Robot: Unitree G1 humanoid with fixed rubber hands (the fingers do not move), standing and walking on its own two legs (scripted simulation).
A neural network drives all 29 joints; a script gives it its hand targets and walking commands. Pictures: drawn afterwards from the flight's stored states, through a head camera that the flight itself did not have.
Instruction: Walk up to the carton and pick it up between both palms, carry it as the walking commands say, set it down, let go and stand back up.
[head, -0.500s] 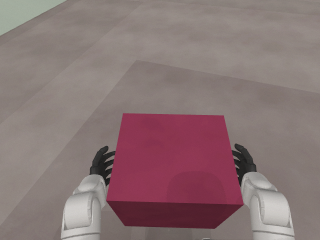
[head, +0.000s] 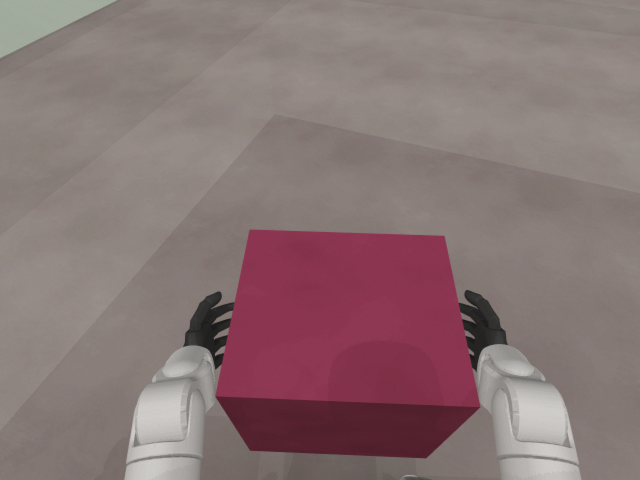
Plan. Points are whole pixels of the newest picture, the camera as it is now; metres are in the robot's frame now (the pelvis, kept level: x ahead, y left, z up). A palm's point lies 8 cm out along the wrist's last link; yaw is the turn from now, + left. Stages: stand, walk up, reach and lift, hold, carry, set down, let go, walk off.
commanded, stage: carry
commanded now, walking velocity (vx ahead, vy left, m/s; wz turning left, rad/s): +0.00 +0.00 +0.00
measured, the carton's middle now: (341, 349) +0.29 +0.00 -0.04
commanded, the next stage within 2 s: none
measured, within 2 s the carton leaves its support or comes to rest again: neither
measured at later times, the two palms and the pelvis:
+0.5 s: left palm (211, 339) +0.28 +0.17 +0.01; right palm (488, 340) +0.28 -0.18 +0.02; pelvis +0.02 +0.00 +0.00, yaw +0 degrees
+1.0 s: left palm (212, 340) +0.28 +0.17 +0.01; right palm (485, 343) +0.28 -0.18 +0.01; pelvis +0.01 -0.01 +0.00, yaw +0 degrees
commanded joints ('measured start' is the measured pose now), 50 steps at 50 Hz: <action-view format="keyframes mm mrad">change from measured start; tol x16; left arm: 1 -442 -726 -586 -216 -160 -23 -122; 12 -473 -621 -456 -11 -68 -141 -159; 14 -561 -634 -533 -235 -141 -173 -144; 29 -599 -714 -592 -184 -137 -161 -173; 33 -490 -662 -471 102 -58 -151 -176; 39 -582 -731 -535 1 -89 -197 -202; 40 -601 -760 -585 -249 -173 -202 -183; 50 -502 -801 -643 -188 -176 -142 -195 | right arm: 1 -470 661 589 -275 177 -54 100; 25 -569 657 583 -212 170 -155 155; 27 -529 620 512 -28 102 -174 162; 29 -647 688 620 -229 168 -173 162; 33 -545 591 464 28 66 -165 153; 36 -715 741 684 -305 191 -203 169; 39 -600 710 567 -7 106 -197 186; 40 -592 759 622 -226 195 -198 170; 44 -628 792 662 -63 159 -173 181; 50 -580 761 667 -286 192 -167 168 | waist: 1 -8 46 -365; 7 -17 -138 -409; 25 -4 162 -384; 29 -9 -81 -353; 50 0 23 -465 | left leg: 1 -2 76 -48 -156 33 72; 20 105 83 -26 -76 348 59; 33 -23 107 -85 -196 54 62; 38 70 96 -59 -111 287 56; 44 6 95 -49 -98 69 64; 50 21 91 -82 -150 189 73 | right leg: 1 200 -29 17 -71 13 -70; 14 261 -60 15 -5 277 -54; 33 161 -47 44 -80 3 -77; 38 204 -69 46 -26 235 -67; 50 262 -53 31 -39 136 -66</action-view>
